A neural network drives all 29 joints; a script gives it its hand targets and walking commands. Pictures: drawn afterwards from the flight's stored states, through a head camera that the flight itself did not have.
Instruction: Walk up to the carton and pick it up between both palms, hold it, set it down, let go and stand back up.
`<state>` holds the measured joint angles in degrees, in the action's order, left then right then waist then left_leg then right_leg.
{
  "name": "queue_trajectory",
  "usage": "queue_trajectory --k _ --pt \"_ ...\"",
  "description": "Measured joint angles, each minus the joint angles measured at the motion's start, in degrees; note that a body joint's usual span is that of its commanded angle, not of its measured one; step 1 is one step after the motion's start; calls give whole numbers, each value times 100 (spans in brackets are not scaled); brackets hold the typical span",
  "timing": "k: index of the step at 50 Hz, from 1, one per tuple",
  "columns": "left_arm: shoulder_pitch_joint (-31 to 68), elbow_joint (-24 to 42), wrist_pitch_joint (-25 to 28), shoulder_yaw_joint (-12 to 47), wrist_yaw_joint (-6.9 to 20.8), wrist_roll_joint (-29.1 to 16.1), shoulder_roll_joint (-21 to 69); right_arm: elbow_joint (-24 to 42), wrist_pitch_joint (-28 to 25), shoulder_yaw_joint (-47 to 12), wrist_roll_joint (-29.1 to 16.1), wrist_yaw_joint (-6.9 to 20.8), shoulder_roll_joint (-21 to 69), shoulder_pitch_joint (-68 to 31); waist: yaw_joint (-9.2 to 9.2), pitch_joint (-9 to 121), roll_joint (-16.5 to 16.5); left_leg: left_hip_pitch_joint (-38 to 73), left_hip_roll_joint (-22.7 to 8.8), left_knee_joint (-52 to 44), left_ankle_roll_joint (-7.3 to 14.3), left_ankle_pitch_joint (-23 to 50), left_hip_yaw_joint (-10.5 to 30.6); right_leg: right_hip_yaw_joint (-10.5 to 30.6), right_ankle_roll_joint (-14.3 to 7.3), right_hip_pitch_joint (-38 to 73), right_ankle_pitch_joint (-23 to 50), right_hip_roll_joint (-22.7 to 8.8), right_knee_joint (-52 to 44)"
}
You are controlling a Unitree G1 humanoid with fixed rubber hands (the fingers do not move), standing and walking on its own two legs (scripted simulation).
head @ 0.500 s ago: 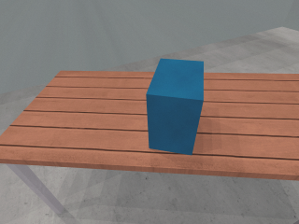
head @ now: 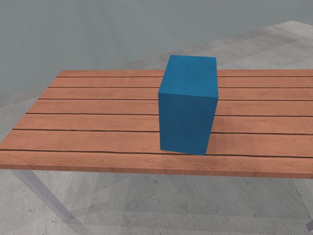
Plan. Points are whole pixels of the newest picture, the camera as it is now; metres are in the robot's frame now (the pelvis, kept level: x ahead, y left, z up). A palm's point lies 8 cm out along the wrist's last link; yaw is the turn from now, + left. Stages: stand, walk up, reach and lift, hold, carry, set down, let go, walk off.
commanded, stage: stand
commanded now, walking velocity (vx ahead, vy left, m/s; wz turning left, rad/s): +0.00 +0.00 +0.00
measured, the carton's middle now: (187, 104) +0.56 -0.08 +0.03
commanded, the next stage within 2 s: none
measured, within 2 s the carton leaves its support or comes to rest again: neither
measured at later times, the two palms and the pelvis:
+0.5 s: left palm out of the picture -0.06 +0.18 -0.15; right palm out of the picture -0.02 -0.19 -0.15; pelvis +0.00 +0.01 +0.00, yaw +0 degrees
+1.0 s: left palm out of the picture -0.01 +0.19 -0.15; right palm out of the picture +0.00 -0.18 -0.15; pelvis +0.04 +0.01 +0.00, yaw +0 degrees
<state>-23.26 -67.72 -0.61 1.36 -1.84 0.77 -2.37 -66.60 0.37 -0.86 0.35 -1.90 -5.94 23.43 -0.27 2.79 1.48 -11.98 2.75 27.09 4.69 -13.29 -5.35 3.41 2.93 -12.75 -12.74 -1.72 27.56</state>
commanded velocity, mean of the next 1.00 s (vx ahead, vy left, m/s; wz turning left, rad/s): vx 0.00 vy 0.00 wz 0.00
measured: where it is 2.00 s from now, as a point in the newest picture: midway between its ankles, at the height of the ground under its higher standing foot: outside the picture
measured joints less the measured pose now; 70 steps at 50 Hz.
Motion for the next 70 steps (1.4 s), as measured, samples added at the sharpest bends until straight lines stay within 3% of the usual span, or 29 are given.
queue_trajectory --k 23,32,58,70 --pt "62 -40 52 43 -31 0 106 127 -4 100 -55 21 -63 -411 40 -183 -8 -67 94 -20 97 -14 -74 93 106 -111 -28 -89 41" --pt "258 -81 32 -18 -40 8 13 146 -54 105 -30 11 16 -414 -52 -220 -63 62 154 -170 104 -2 -50 76 126 -12 -74 -146 -20" --pt "589 -144 23 -101 -120 -61 -191 -36 -204 122 -3 -23 85 -547 -56 -507 -231 519 201 -294 74 -309 -20 43 114 381 -459 -197 -10" --pt "690 -194 -12 -104 -130 -59 -208 -114 -194 83 -12 -53 144 -525 -47 -549 -150 649 231 -243 102 -483 25 -20 134 543 -634 -239 7"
